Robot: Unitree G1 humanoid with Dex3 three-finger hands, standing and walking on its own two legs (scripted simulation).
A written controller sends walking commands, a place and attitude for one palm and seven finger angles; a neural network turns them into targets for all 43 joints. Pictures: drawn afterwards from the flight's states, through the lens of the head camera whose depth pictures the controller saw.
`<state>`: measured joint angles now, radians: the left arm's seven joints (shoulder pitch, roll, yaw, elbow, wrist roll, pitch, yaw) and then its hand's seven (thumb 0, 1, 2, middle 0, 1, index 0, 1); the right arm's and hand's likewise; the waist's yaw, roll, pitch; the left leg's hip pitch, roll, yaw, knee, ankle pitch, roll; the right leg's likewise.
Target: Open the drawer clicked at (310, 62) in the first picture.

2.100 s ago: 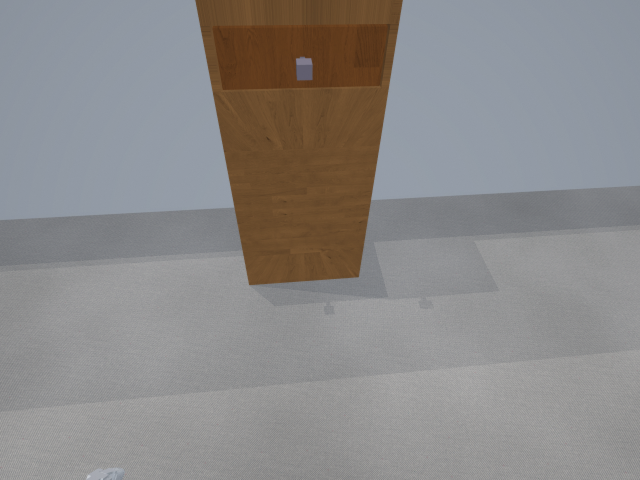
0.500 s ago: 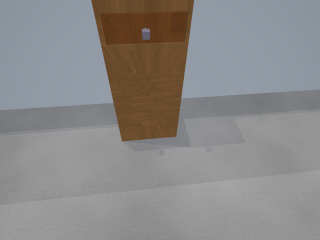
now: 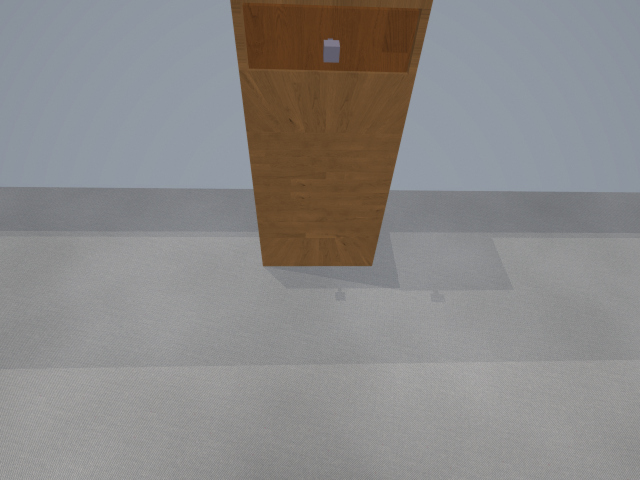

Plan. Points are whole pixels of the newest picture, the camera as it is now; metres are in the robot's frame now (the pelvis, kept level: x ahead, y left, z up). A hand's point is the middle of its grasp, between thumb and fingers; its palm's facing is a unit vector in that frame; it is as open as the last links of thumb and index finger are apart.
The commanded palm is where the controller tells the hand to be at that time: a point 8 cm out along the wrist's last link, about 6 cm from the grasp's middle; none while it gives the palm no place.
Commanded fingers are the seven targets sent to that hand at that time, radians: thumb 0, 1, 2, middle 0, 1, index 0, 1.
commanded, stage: take the last steps up to it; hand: left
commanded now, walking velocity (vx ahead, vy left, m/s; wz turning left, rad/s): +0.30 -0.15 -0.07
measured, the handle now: (330, 47) +0.96 +0.04 +0.10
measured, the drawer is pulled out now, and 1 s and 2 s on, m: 0.00 0.00 0.00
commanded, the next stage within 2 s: come to a stop and stand still in 1.16 s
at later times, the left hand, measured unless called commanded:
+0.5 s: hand out of the picture -0.03 +0.10 -0.16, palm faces +0.09 -0.99 -0.11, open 7.4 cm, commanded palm none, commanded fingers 0.00 0.90 0.90 -0.20 -0.30 -0.20 -0.30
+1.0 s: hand (278, 318) +0.41 +0.10 -0.16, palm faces -0.08 -0.97 -0.23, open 7.4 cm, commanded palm none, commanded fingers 0.00 0.90 0.90 -0.20 -0.30 -0.20 -0.30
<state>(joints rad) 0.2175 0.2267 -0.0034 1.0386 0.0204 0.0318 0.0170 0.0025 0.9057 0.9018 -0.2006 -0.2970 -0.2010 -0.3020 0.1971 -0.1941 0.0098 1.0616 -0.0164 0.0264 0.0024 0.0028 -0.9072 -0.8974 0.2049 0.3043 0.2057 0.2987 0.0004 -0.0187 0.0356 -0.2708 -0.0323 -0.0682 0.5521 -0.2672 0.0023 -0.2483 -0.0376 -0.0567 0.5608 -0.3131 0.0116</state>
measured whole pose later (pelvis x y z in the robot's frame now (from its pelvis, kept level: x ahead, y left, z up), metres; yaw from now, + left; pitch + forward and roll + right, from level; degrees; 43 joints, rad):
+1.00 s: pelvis +0.30 -0.10 -0.01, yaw -3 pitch +0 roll +1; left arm 0.15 0.24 0.08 0.98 0.04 -0.02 -0.04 0.00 0.91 0.90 -0.19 -0.30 -0.19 -0.30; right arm 0.40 -0.18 -0.07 1.11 -0.04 -0.03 -0.01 0.00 -0.92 -0.90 0.21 0.30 0.21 0.30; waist -0.06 -0.01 0.03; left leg -0.09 0.17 0.17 0.56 -0.44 -0.08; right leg -0.40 -0.10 -0.12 0.57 -0.21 0.00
